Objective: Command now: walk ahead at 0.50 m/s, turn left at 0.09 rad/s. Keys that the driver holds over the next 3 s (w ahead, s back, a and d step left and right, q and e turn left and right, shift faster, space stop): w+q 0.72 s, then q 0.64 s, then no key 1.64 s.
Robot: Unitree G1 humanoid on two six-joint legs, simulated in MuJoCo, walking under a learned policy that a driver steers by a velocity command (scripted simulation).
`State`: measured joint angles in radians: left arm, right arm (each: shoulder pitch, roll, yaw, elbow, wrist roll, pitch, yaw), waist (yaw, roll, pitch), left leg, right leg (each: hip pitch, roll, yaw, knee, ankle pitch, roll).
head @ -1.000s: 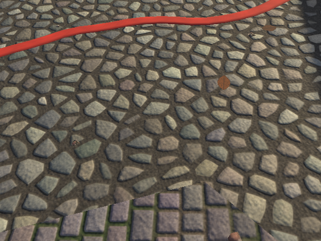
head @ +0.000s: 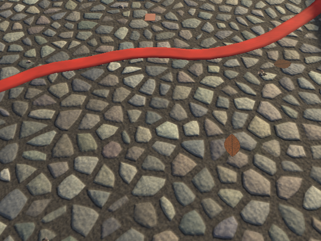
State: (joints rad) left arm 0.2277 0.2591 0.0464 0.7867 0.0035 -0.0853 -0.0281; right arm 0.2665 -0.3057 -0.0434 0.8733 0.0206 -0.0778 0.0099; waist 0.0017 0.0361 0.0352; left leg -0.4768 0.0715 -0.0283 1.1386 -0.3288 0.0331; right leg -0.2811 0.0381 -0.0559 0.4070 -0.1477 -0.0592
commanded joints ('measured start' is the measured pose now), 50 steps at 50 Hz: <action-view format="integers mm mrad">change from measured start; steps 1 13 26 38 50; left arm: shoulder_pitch -14 93 -30 -299 -147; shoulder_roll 119 181 160 118 125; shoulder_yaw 30 51 34 22 29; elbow -40 65 -62 -171 -140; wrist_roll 1 -13 7 1 25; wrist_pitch -29 -2 -46 -39 34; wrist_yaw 1 36 32 12 39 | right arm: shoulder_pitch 45 -267 -36 114 80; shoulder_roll -49 -24 -99 -137 -103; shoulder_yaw -15 -6 -54 -71 -64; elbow -44 -179 -209 -162 -259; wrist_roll -1 -2 -19 6 5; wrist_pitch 14 12 7 40 129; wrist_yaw -5 38 12 -34 -49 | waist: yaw -26 69 4 -76 -27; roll -117 -73 -5 51 -165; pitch -51 53 -102 -25 -89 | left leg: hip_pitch -135 -219 376 309 -87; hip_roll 75 17 112 20 -39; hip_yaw -38 8 -380 -311 -43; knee -34 -540 -898 -796 65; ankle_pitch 89 377 355 372 -144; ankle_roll -23 11 272 159 -113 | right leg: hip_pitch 118 343 -351 -221 57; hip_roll -266 -306 -150 -23 -289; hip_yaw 235 -43 149 124 224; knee -268 -261 716 75 -98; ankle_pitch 141 248 -168 221 348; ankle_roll -180 -98 61 104 -153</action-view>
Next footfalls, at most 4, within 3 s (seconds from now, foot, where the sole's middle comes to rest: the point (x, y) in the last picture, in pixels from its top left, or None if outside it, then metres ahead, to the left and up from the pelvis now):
0.36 left None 0.37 0.17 -0.78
0.86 right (156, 189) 0.70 0.08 -0.78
1.30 left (105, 224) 0.54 0.29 -0.78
1.72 right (148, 188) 0.71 0.11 -0.78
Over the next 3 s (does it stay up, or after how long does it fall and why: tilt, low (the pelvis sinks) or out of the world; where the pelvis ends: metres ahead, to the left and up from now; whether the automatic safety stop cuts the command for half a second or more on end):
stays up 0.62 0.16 0.00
